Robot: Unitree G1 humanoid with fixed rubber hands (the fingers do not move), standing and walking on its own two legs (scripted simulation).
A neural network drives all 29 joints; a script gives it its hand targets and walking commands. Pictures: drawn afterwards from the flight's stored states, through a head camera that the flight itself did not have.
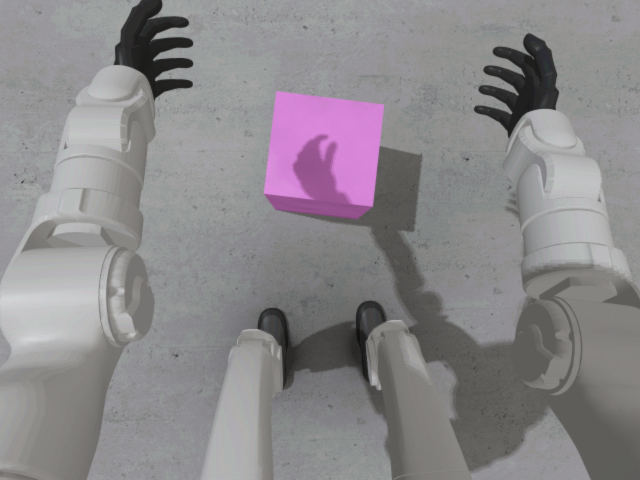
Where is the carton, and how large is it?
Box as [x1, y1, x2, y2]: [264, 91, 383, 218]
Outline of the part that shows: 276,91 264,194 275,209 349,218 359,217 372,206 383,104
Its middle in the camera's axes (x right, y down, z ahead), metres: +0.01 -0.18 +0.86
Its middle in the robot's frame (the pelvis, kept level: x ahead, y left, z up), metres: +0.56 -0.03 -0.54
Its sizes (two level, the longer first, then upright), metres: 0.210 0.200 0.250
